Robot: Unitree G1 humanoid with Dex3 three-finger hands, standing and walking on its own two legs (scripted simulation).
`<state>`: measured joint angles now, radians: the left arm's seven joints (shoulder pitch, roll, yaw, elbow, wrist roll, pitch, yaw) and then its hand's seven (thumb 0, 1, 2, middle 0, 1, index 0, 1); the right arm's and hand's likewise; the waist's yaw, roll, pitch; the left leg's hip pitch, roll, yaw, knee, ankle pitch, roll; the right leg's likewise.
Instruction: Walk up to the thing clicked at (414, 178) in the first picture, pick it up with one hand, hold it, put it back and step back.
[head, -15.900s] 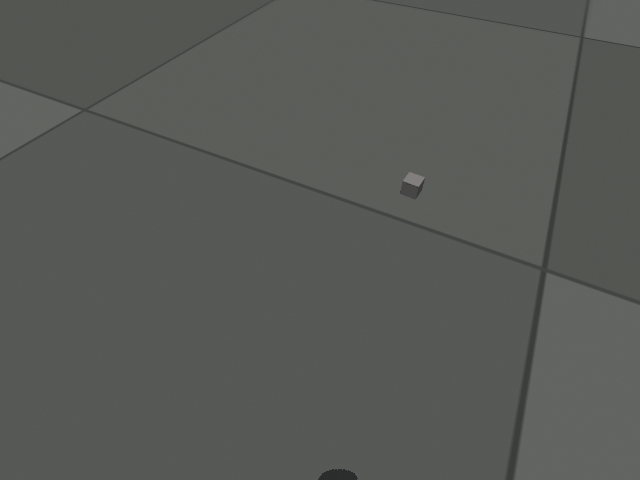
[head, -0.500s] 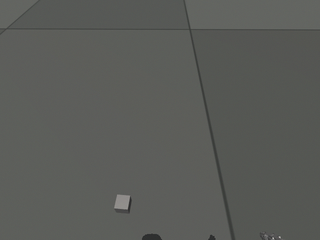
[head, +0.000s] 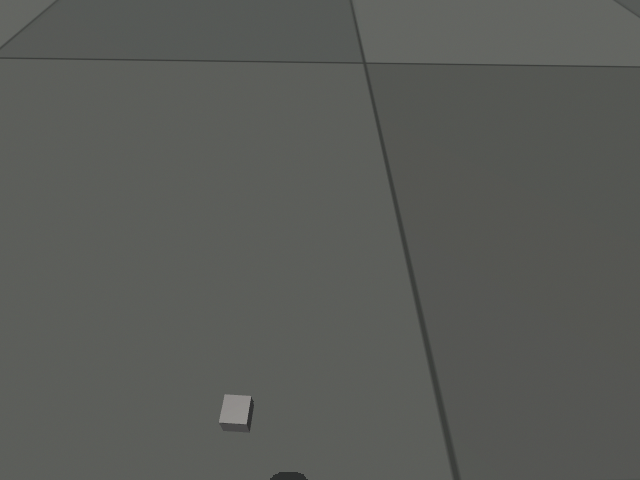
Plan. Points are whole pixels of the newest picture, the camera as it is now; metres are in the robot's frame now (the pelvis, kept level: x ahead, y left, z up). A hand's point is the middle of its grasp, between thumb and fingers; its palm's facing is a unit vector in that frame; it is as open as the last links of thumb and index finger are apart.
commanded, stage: walk up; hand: left
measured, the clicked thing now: (237, 413) +0.45 +0.23 -0.74
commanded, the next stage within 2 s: none
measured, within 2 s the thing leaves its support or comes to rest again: neither
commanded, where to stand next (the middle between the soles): +0.06 -0.02 m, yaw +1 degrees
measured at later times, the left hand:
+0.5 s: hand out of the picture +0.09 +0.22 -0.15, palm faces -0.01 -0.92 -0.39, open 7.3 cm
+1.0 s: hand (130, 476) +0.18 +0.27 -0.16, palm faces -0.04 -0.89 -0.45, open 7.3 cm
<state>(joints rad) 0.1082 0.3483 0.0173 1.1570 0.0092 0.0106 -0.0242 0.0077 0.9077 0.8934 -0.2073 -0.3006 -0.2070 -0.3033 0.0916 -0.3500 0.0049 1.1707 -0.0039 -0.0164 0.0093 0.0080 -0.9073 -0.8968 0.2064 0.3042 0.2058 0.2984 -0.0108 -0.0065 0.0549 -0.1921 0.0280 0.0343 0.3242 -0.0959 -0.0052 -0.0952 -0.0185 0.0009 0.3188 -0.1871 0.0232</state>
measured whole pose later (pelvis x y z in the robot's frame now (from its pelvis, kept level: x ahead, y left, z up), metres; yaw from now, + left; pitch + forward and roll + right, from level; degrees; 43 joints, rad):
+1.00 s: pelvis +0.07 -0.01 -0.02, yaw -1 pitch -2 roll +1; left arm 0.10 0.38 0.03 0.94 0.03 -0.01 0.04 0.01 0.90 0.89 -0.21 -0.30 -0.21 -0.30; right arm -0.01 -0.40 -0.05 0.92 0.01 0.06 0.01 0.01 -0.91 -0.90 0.21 0.30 0.21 0.30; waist 0.01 0.02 0.16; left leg -0.43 -0.04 -0.06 0.92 -0.49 0.01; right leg -0.24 -0.06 0.03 0.65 -0.38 0.02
